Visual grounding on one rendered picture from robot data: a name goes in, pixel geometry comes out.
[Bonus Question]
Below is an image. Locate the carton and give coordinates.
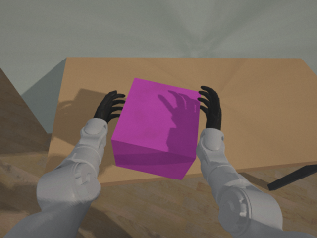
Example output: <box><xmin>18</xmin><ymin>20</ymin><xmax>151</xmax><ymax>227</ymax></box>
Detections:
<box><xmin>111</xmin><ymin>78</ymin><xmax>201</xmax><ymax>180</ymax></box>

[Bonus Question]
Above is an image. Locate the left robot hand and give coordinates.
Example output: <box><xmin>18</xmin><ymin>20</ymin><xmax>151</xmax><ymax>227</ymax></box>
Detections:
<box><xmin>93</xmin><ymin>90</ymin><xmax>126</xmax><ymax>124</ymax></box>

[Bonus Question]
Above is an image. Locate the right robot hand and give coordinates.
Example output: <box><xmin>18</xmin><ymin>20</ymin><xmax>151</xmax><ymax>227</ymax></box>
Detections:
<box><xmin>197</xmin><ymin>86</ymin><xmax>222</xmax><ymax>130</ymax></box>

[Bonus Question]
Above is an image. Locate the table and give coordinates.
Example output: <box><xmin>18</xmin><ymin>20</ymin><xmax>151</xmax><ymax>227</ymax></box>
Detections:
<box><xmin>44</xmin><ymin>57</ymin><xmax>317</xmax><ymax>191</ymax></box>

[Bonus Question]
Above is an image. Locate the left robot forearm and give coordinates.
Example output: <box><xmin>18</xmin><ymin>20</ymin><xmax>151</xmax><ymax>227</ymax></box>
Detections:
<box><xmin>36</xmin><ymin>118</ymin><xmax>108</xmax><ymax>206</ymax></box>

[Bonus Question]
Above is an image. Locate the robot right upper arm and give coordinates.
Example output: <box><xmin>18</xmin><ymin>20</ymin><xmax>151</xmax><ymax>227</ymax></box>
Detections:
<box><xmin>218</xmin><ymin>187</ymin><xmax>317</xmax><ymax>238</ymax></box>

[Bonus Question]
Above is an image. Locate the right robot forearm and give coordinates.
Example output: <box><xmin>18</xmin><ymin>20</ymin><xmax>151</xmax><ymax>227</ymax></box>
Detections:
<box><xmin>196</xmin><ymin>128</ymin><xmax>262</xmax><ymax>206</ymax></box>

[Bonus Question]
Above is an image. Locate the robot left upper arm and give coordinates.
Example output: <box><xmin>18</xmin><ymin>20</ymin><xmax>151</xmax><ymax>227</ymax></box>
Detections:
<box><xmin>3</xmin><ymin>162</ymin><xmax>101</xmax><ymax>238</ymax></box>

